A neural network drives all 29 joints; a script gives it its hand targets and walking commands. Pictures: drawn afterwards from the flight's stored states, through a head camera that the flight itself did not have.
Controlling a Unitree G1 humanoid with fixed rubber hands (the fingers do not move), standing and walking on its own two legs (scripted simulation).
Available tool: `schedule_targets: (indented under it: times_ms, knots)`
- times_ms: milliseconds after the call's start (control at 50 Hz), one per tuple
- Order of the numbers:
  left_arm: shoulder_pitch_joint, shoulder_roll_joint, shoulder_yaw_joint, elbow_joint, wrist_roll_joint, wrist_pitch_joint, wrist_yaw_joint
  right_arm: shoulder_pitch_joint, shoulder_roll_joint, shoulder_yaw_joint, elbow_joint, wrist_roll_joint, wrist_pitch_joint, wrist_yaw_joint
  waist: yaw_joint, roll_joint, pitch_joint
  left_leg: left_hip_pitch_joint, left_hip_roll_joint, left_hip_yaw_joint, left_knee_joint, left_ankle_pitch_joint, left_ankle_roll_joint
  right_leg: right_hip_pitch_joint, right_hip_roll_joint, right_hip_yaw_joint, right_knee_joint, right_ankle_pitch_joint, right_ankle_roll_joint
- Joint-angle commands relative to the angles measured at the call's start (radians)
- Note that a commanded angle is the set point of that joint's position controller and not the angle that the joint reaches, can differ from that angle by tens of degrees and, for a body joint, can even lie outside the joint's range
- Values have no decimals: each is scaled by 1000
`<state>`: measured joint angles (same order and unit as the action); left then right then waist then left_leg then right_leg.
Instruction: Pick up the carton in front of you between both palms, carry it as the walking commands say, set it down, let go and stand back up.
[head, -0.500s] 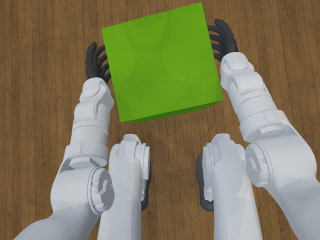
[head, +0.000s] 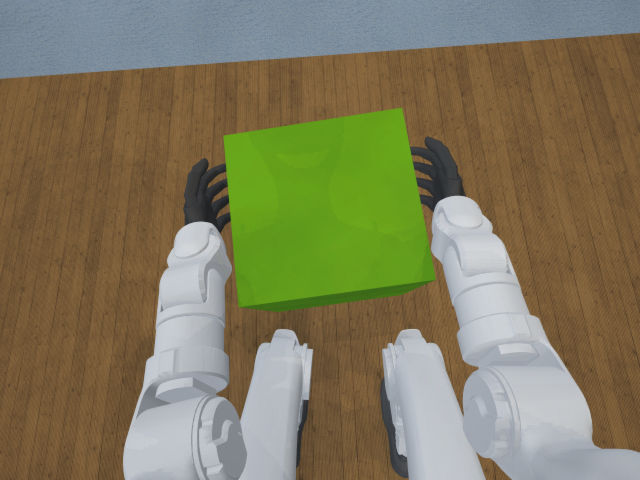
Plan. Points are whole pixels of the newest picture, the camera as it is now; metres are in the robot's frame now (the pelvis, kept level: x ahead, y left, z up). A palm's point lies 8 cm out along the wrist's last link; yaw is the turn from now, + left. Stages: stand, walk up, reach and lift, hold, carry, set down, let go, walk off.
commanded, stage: reach and lift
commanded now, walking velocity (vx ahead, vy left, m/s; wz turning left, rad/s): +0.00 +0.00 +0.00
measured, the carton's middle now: (328, 229) +0.44 +0.03 -0.13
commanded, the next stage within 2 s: hold in 1.98 s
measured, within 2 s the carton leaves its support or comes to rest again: neither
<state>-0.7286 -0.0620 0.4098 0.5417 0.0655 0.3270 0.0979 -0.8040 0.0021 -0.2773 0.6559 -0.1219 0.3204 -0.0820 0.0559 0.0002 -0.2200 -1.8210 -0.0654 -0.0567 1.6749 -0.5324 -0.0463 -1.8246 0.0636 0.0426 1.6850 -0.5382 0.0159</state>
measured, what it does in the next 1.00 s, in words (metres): rises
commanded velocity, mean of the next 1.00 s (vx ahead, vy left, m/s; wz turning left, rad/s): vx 0.00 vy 0.00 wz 0.00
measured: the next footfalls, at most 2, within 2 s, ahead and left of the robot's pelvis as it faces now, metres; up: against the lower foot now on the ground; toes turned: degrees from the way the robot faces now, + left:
none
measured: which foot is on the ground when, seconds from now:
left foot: down 0.00-1.00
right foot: down 0.00-1.00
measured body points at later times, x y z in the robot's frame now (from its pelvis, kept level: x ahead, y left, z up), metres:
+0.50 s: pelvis +0.04 +0.00 +0.14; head +0.13 +0.00 +0.58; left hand +0.40 +0.17 +0.11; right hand +0.41 -0.13 +0.10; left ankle +0.09 +0.13 -0.49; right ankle +0.09 -0.12 -0.49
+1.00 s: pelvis +0.08 +0.01 +0.24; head +0.05 +0.01 +0.69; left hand +0.38 +0.16 +0.25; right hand +0.37 -0.14 +0.24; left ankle +0.09 +0.13 -0.49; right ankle +0.09 -0.12 -0.49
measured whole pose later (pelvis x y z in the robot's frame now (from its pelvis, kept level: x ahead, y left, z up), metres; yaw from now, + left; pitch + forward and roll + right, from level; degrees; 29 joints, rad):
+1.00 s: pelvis +0.08 +0.01 +0.24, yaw +0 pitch +0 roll +0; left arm -0.25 -0.15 0.26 0.39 0.23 0.56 0.03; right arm -0.24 0.15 -0.24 0.41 -0.23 0.55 -0.04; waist 0.00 0.00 -0.08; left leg -0.27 -0.03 -0.08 0.53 -0.26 -0.01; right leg -0.26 0.03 0.07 0.53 -0.26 0.00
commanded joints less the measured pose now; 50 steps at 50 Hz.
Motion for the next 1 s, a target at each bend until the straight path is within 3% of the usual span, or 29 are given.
schedule_targets:
  times_ms: [0,160,360,460,620,800,900,980]
  knots:
    - [-547,-1067,-660,44,-115,18,-270,-525,1131,563,-34,137,-10,231,15,-49,-864,612,-113,95,-277,259,12,660,120,-55,-287,245,5]
    - [-452,-1086,-623,71,-70,-21,-272,-448,1152,552,-52,120,-48,236,19,-61,-741,788,-105,53,-427,292,29,800,107,-14,-453,264,1]
    - [-365,-1111,-619,102,-34,-8,-290,-303,1148,488,3,61,-38,239,-32,-7,-552,969,-84,21,-637,209,38,989,82,13,-659,188,-24]
    - [-276,-1133,-652,74,-28,11,-293,-234,1171,523,-48,70,-17,258,-34,13,-523,1133,-70,-2,-746,306,40,1135,73,28,-756,294,-26]
    - [-132,-1128,-696,11,-25,44,-296,-136,1189,606,-147,98,27,277,-25,-15,-429,1370,-55,-31,-910,480,49,1378,55,52,-928,477,-17]
    - [-3,-1110,-746,-102,-39,164,-315,36,1169,625,-235,105,150,289,-45,-1,-209,1608,-33,-46,-1125,592,42,1596,30,64,-1139,592,-16]
    - [10,-1106,-751,-143,-39,228,-329,41,1142,623,-295,111,216,298,-61,10,-102,1671,-22,-43,-1210,550,39,1672,21,59,-1230,546,-21]
    - [-21,-1086,-691,-115,-13,259,-340,10,1132,575,-270,89,249,311,-70,2,-6,1661,-18,-33,-1250,421,46,1669,17,46,-1271,424,-24]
